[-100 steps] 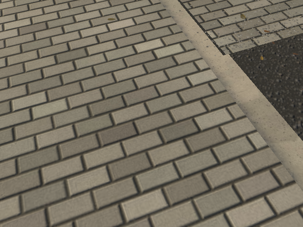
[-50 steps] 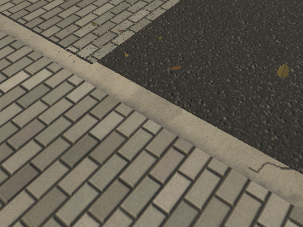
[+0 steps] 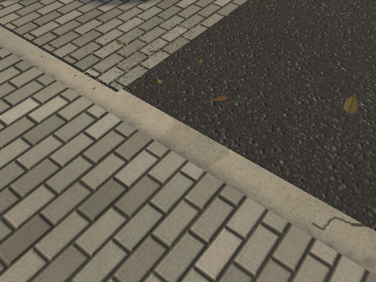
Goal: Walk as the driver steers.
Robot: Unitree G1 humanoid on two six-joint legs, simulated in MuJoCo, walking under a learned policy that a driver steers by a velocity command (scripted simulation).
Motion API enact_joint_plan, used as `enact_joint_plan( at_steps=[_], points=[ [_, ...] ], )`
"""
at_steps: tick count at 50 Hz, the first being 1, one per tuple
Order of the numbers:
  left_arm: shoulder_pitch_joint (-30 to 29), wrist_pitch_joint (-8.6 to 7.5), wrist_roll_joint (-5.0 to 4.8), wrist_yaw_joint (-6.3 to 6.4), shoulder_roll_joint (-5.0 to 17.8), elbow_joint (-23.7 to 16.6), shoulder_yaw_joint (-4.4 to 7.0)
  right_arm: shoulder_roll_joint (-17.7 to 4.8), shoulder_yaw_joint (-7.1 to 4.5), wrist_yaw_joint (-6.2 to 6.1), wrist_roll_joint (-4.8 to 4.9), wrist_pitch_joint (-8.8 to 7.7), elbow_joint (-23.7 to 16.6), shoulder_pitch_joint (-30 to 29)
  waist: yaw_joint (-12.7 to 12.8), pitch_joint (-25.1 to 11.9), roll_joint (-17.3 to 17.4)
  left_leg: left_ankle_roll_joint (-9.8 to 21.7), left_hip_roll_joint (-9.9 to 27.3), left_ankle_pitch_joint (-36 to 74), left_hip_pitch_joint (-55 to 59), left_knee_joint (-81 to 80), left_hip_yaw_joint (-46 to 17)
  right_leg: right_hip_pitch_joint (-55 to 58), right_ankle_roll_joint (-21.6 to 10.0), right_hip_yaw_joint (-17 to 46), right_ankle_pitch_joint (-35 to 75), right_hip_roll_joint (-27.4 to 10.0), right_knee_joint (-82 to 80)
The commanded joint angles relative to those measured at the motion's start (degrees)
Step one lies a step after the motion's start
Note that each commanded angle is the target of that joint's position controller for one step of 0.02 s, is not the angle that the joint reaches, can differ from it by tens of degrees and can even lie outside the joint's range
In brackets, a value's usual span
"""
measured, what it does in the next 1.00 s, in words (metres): walks ahead: right foot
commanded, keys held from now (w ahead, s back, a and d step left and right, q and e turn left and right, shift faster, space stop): no key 0.20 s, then w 0.36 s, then w+q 0.04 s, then q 0.40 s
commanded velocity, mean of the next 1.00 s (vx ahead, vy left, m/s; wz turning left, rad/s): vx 0.18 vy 0.00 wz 0.14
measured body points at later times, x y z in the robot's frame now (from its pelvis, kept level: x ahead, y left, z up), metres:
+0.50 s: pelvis +0.05 -0.02 +0.00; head +0.05 -0.03 +0.45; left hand +0.10 +0.22 -0.15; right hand -0.04 -0.26 -0.16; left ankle -0.02 +0.07 -0.75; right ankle +0.06 -0.13 -0.72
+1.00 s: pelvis +0.22 -0.07 -0.02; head +0.26 -0.06 +0.43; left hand +0.16 +0.16 -0.17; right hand +0.37 -0.27 -0.16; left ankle +0.31 +0.01 -0.73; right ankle +0.12 -0.14 -0.74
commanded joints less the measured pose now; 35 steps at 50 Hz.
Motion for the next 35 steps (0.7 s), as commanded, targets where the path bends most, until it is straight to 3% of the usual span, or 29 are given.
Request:
enact_joint_plan(
  at_steps=[1, 10, 11, 13, 15, 16, 18, 21, 25, 28, 29, 30, 31, 32, 33, 34, 35],
  points=[
    [3.36, -0.19, 0.01, 0.22, 4.48, -0.20, 0.55, -5.28, -0.88, -0.23, -0.01, -0.31, -0.56, 3.12, 0.01, 1.81, 0.75, 0.21, 8.41, 8.26, -0.34, -4.10, -7.43, -2.56, -1.80, 3.37, 8.05, -5.13, -1.94],
    [4.56, -0.19, 0.01, 0.39, 3.52, 0.25, 0.45, -4.30, -0.94, -0.39, -0.01, -0.36, 0.26, 4.32, -0.02, 2.17, 0.75, 0.34, 8.30, 8.66, -0.28, -4.08, -7.52, -2.97, -1.61, 3.05, 7.62, -5.20, -1.46],
    [5.02, -0.16, 0.12, 0.39, 3.06, 0.38, 0.33, -4.11, -0.92, -0.34, -0.09, -0.34, 0.42, 4.78, -0.21, 1.08, 0.98, 0.42, 8.02, 2.69, 0.12, -5.15, -7.82, -2.73, -1.71, 2.69, 4.57, -4.73, -1.55],
    [4.56, -0.07, 0.66, 0.29, 3.31, -0.44, 0.60, -6.57, -2.00, -0.29, -0.06, 0.18, 0.51, 5.68, -0.89, 2.38, 3.76, 2.15, 8.19, -14.14, -0.38, -7.43, -10.74, -6.33, -2.37, -0.11, -5.39, -1.69, 3.17],
    [2.26, -0.26, 1.71, -0.39, 3.25, -2.52, 0.81, -8.59, -3.25, -0.15, -0.05, 0.88, 1.26, 9.90, -2.76, 5.30, 7.82, 6.95, 13.69, -32.43, 0.00, -12.02, -19.40, -15.59, -3.24, -4.46, -14.70, 1.03, 13.06],
    [0.57, -0.64, 2.27, -0.86, 2.81, -3.77, 0.77, -8.53, -3.62, -0.05, -0.24, 0.90, 1.74, 11.81, -3.63, 7.84, 8.25, 9.47, 17.37, -35.99, -1.18, -14.37, -23.82, -18.97, -3.45, -6.14, -15.09, -0.10, 17.84],
    [-2.68, -1.73, 2.28, -1.66, 2.96, -6.25, 1.08, -8.08, -4.04, 0.21, -1.08, 0.05, 1.90, 13.37, -3.90, 10.52, 6.00, 12.52, 21.53, -32.05, -0.97, -17.18, -28.15, -26.01, -3.51, -5.52, -15.55, -3.44, 27.46],
    [-2.82, -3.48, 1.68, -2.82, 3.22, -7.73, 1.76, -7.94, -4.39, 0.47, -0.79, -1.74, 0.74, 11.36, -1.68, 7.67, 3.19, 10.92, 19.10, -20.08, 1.83, -15.85, -21.69, -27.08, -3.14, -5.92, -11.51, -4.89, 27.34],
    [-4.56, -3.79, 0.98, -3.52, 3.04, -10.25, 2.43, -8.19, -4.60, 0.54, -0.63, -2.85, 0.09, 10.96, -1.03, 5.93, 6.46, 9.22, 15.70, -13.35, -2.99, -12.98, -14.12, -17.50, -2.99, -9.12, -7.95, -3.16, 17.40],
    [3.61, -3.91, 0.62, -3.23, 2.89, -8.28, 3.15, -8.42, -4.72, 0.91, -0.12, -3.05, -0.80, 9.14, 3.08, 5.09, 4.50, 7.43, 13.35, -12.78, -13.96, -5.71, -10.29, 0.64, -3.46, -12.03, -1.64, -0.13, 7.71],
    [9.56, -4.41, 0.73, -2.72, 4.69, -6.66, 4.04, -6.75, -4.15, 1.15, -0.46, -3.50, -1.14, 9.37, 5.47, 3.06, 1.18, 6.07, 10.77, -9.68, -19.27, 1.92, -8.25, 10.29, -3.73, -9.24, -3.91, -1.04, 5.00],
    [17.73, -5.18, 1.74, -2.02, 9.53, -5.54, 5.33, -2.87, -3.00, 1.71, -0.58, -4.04, -2.92, 7.78, 8.71, -0.31, -10.19, 3.39, 4.61, -9.97, -24.38, 20.91, -1.00, 16.84, -5.45, 8.38, -17.34, -14.76, -5.13],
    [22.46, -4.64, 1.31, -1.77, 14.52, -4.32, 6.39, -1.29, -2.79, 1.81, -0.37, -3.95, -4.70, 9.03, 7.67, -1.57, -17.76, 1.99, -1.10, -20.06, -33.96, 36.65, 3.15, 17.38, -10.70, 30.04, -28.41, -26.20, -14.53],
    [16.76, -4.19, 1.03, -1.59, 10.41, -5.46, 5.49, -5.23, -3.67, 1.95, -1.54, -3.39, -4.50, 7.73, 4.26, 3.64, -6.91, 2.56, 3.78, -16.51, -33.57, 44.02, -1.79, 9.70, -11.58, 27.14, -23.86, -25.80, -12.99],
    [10.22, -4.66, 0.86, -1.96, 7.70, -7.87, 4.72, -4.05, -3.53, 2.37, -1.35, -3.37, -4.19, 6.96, 1.82, 6.39, -1.84, 2.35, 5.70, -10.55, -31.69, 44.58, -3.62, 4.22, -10.79, 19.21, -12.11, -23.24, -11.96],
    [6.87, -5.27, 0.81, -2.09, 6.30, -8.94, 4.31, -2.40, -3.29, 2.37, -0.94, -3.34, -3.51, 7.76, 0.05, 6.56, -0.58, 1.47, 6.80, -7.26, -28.48, 43.38, -3.85, 1.55, -9.62, 11.10, 2.42, -20.61, -11.39],
    [5.70, -5.81, 0.79, -1.81, 5.19, -9.59, 3.87, -2.71, -3.59, 2.27, -1.05, -2.95, -3.37, 7.75, -0.92, 5.14, -0.74, 0.73, 7.31, -5.75, -26.30, 42.75, -2.86, 1.30, -8.66, 5.12, 14.04, -18.81, -10.45]
  ],
)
